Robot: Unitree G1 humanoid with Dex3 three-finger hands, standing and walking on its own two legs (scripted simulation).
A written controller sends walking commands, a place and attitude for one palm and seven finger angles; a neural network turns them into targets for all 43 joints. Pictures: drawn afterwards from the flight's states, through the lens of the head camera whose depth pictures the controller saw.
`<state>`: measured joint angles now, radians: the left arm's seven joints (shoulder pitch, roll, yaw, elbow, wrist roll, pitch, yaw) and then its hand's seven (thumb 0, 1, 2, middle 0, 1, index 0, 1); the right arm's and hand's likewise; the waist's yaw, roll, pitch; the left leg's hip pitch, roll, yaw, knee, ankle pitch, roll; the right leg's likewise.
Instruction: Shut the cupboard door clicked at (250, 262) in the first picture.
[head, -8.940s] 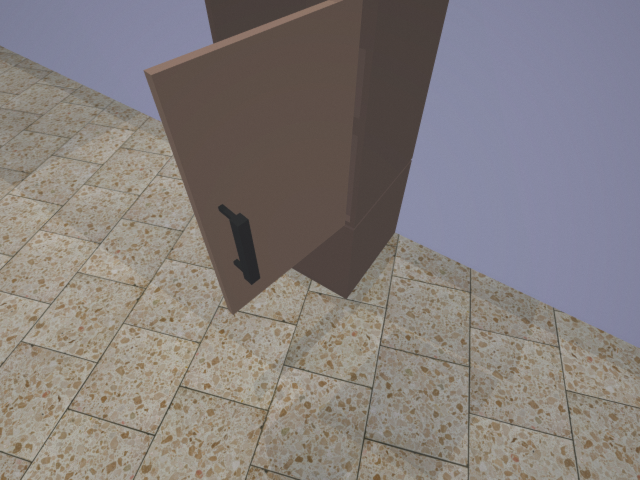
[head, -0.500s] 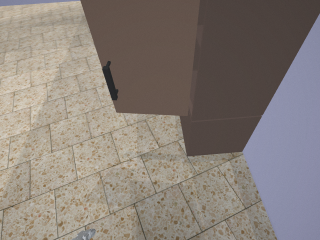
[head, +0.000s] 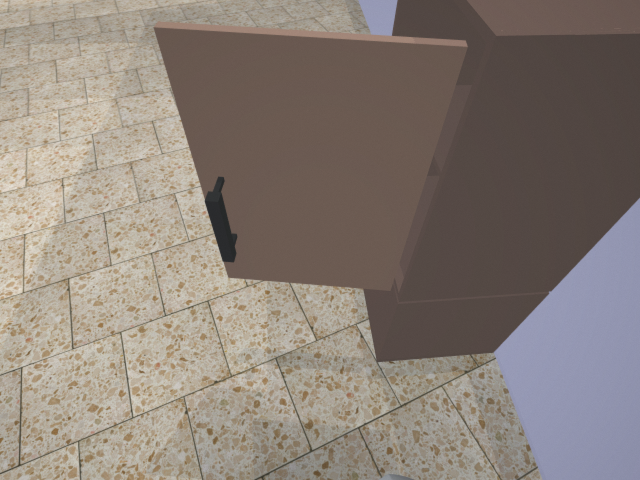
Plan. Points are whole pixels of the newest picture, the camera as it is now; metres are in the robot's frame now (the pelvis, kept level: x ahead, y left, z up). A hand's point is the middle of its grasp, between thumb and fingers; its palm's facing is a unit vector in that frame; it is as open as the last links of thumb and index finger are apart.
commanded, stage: come to a stop and stand still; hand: left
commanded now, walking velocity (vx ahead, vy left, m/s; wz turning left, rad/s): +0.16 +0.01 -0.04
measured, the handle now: (224, 221) +0.56 +0.23 -0.09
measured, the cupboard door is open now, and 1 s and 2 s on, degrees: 80 80 80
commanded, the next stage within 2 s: look again from close up in 1.20 s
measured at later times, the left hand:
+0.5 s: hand (195, 464) +0.16 +0.19 -0.18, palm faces +0.04 -0.98 -0.20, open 7.3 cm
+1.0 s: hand out of the picture +0.11 +0.16 -0.16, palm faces +0.00 -0.97 -0.26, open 7.3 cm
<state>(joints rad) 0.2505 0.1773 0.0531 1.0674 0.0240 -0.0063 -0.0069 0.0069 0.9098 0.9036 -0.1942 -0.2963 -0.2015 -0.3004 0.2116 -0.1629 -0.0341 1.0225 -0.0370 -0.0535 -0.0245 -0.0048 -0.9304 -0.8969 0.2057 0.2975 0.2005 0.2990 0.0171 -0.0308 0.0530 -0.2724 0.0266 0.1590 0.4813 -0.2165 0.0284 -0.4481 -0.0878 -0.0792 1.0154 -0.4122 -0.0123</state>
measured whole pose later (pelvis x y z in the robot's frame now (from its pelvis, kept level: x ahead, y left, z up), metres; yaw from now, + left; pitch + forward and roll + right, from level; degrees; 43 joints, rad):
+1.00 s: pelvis +0.07 -0.03 +0.00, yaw +0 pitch -1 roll +1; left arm 0.25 0.16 -0.01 1.01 0.01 -0.01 0.04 0.00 0.91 0.90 -0.20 -0.30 -0.21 -0.30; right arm 0.20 -0.19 -0.01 0.98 -0.02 0.01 -0.02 0.00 -0.90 -0.90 0.20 0.30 0.20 0.30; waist -0.01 0.04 0.03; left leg -0.17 0.05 0.06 0.51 -0.33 -0.03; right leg -0.22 0.00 0.00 0.57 -0.34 -0.02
